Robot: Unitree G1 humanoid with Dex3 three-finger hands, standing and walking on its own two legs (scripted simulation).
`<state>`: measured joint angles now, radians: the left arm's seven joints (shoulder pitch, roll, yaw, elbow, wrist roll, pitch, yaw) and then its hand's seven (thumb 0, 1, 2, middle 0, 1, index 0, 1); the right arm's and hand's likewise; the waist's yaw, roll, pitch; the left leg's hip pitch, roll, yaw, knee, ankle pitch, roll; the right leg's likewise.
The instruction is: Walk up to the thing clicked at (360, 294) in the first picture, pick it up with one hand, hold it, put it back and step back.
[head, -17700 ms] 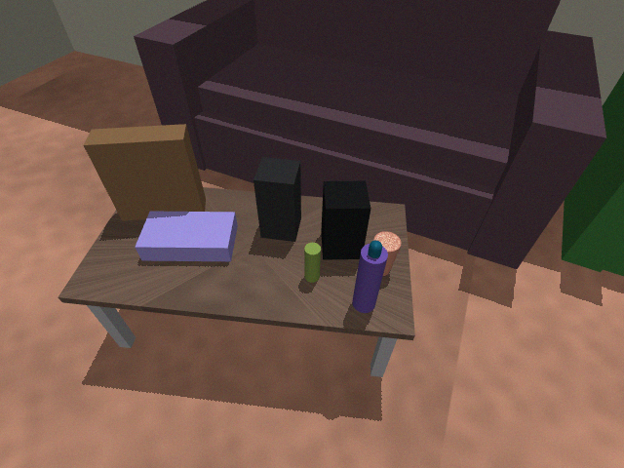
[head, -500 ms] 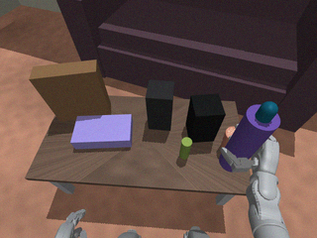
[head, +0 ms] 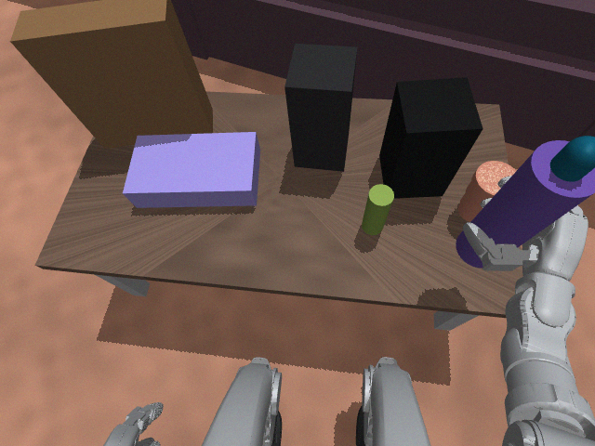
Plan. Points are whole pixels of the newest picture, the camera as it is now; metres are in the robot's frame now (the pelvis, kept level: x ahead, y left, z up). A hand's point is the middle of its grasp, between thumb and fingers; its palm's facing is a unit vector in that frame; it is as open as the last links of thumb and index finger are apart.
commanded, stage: crouch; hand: right
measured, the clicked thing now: (520, 209) +0.41 -0.24 +0.04
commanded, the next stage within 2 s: lower in 0.26 s
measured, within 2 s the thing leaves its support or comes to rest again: rests again in 1.18 s
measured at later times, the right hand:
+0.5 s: hand (491, 235) +0.43 -0.25 -0.06, palm faces +0.32 +0.95 +0.01, open 9.3 cm
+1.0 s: hand (472, 251) +0.43 -0.25 -0.14, palm faces +0.30 +0.95 +0.01, open 9.3 cm
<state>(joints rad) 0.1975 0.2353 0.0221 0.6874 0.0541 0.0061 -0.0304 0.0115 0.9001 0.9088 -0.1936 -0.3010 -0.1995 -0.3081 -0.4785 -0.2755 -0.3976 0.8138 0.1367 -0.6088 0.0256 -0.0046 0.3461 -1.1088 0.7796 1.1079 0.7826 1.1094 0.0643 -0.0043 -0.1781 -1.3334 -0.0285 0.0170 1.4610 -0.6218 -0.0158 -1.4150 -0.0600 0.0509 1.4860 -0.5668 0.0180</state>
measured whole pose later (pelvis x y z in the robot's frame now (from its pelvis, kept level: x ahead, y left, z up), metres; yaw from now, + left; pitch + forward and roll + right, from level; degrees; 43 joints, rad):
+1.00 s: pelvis -0.03 +0.00 -0.13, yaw +2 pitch +35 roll +5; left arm 0.13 0.25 0.01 0.68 0.08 0.01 -0.02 0.01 0.89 0.91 -0.20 -0.30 -0.21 -0.31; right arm -0.64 -0.38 -0.50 0.89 0.13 -0.58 0.10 0.00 0.35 -1.11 0.78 1.11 0.78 1.11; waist 0.08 0.00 -0.19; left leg -1.82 -0.04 0.03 1.92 -0.71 -0.02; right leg -1.91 -0.06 0.09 1.94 -0.64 0.02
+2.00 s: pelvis -0.03 +0.01 -0.16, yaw +3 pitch +35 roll +4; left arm 0.12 0.28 0.03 0.68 0.07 0.02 -0.01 0.01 0.91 0.89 -0.20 -0.30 -0.22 -0.30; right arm -0.64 -0.40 -0.52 0.83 0.15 -0.52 0.13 -0.01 0.39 -0.37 0.70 0.55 0.70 0.55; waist 0.06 0.01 -0.18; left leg -1.93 -0.06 0.04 2.03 -0.73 -0.01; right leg -2.01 -0.07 0.11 2.05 -0.66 0.04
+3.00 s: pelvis +0.01 -0.01 +0.08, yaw -2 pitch +19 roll +5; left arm 0.28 0.27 -0.02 0.63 -0.03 0.06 0.07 0.01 0.89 0.89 -0.20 -0.29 -0.21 -0.30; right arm -0.43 -0.60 -0.41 1.00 -0.02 -0.06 -0.14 -0.01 0.43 -0.12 0.07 0.07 0.06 0.07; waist 0.07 -0.01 -0.12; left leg -0.92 -0.03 0.04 1.08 -0.49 -0.02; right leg -1.03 -0.06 0.07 1.16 -0.46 0.01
